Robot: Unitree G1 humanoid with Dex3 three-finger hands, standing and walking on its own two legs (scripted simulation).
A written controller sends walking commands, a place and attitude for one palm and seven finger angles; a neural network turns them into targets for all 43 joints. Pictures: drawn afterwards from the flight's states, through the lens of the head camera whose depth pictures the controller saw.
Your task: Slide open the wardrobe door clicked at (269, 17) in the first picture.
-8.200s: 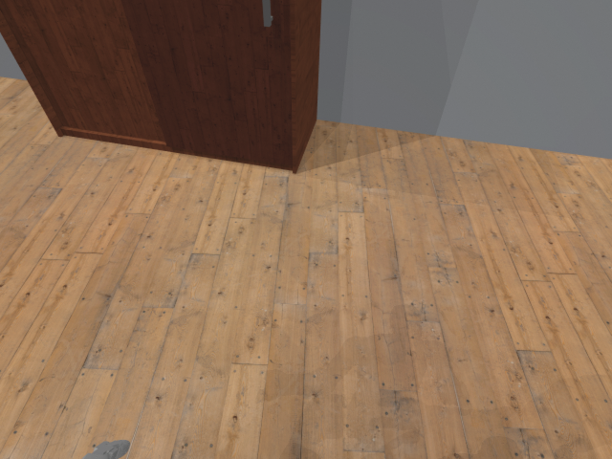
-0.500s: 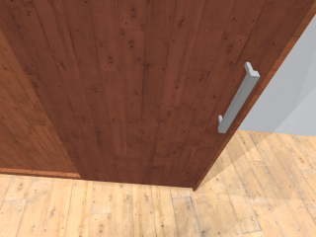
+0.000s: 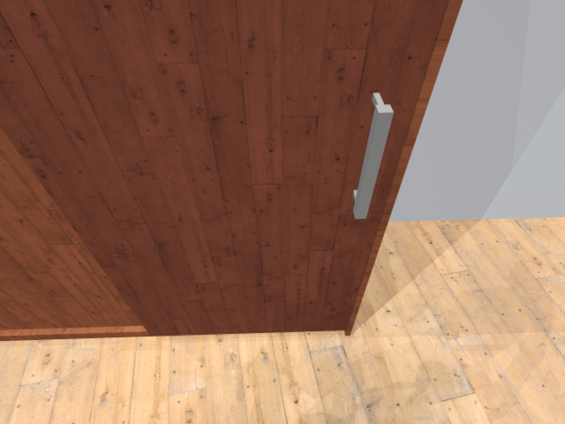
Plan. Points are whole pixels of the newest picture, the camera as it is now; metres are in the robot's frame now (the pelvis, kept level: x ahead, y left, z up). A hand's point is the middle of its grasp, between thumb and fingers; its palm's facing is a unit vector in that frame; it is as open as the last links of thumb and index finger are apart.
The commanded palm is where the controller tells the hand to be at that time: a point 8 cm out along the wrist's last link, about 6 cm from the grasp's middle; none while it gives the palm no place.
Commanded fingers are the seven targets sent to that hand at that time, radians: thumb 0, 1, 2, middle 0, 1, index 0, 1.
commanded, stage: come to a stop and stand still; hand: right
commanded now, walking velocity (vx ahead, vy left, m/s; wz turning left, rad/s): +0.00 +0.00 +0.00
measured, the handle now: (367, 161) +0.53 -0.14 +0.08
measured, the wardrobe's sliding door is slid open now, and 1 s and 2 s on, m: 0.00 0.00 0.00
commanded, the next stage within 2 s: look again from close up in 0.42 s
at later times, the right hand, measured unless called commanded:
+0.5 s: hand out of the picture +0.02 -0.18 -0.17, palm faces +0.01 +0.97 -0.25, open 7.3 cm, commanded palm none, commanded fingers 0.00 -0.90 -0.90 0.20 0.30 0.20 0.30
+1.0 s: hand out of the picture +0.02 -0.15 -0.17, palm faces +0.02 +0.97 -0.22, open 7.3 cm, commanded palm none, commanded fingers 0.00 -0.90 -0.90 0.20 0.30 0.20 0.30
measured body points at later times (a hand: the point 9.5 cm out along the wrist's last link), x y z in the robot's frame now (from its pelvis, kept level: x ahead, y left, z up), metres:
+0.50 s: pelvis +0.00 +0.00 +0.00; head -0.01 +0.03 +0.45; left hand +0.00 +0.21 -0.17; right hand +0.02 -0.23 -0.15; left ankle +0.03 +0.13 -0.74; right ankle -0.02 -0.12 -0.74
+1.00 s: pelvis +0.00 +0.02 +0.00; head +0.01 +0.04 +0.45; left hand +0.00 +0.25 -0.17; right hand +0.02 -0.20 -0.15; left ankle +0.03 +0.13 -0.74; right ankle -0.02 -0.12 -0.74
